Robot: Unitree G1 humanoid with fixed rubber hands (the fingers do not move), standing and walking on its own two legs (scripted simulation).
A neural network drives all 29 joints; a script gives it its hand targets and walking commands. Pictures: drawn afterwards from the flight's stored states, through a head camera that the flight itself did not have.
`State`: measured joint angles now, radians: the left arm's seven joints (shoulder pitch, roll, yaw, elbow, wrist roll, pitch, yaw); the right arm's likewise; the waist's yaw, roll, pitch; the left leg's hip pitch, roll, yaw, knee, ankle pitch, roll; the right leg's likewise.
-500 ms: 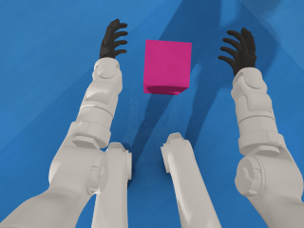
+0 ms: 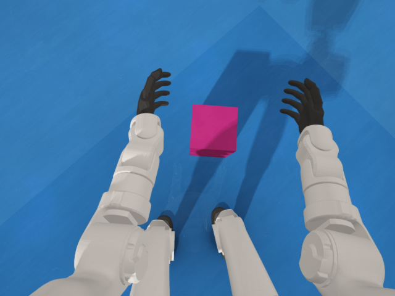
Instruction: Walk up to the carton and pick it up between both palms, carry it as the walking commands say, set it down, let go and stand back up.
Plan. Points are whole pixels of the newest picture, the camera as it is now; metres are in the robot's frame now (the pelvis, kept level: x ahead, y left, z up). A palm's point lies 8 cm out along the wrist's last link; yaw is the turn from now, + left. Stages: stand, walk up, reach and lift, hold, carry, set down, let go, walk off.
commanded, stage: set down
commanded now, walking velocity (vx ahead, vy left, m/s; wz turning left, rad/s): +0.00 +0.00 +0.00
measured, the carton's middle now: (210, 134) +0.49 -0.11 -0.53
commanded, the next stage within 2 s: let go in 0.08 s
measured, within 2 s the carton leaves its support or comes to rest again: neither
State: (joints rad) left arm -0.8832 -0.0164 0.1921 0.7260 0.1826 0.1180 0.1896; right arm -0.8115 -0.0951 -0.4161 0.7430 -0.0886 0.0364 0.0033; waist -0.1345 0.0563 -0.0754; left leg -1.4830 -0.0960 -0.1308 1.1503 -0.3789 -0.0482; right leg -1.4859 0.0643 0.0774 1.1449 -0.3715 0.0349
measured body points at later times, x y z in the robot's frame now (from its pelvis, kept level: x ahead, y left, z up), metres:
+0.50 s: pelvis +0.03 -0.01 +0.09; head +0.24 -0.02 +0.48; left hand +0.36 +0.12 -0.02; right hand +0.33 -0.26 -0.02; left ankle +0.06 +0.13 -0.61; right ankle +0.06 -0.13 -0.62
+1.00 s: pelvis +0.08 +0.01 +0.13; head +0.11 +0.02 +0.58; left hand +0.27 +0.23 +0.05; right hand +0.25 -0.22 +0.05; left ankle +0.06 +0.13 -0.62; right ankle +0.06 -0.12 -0.62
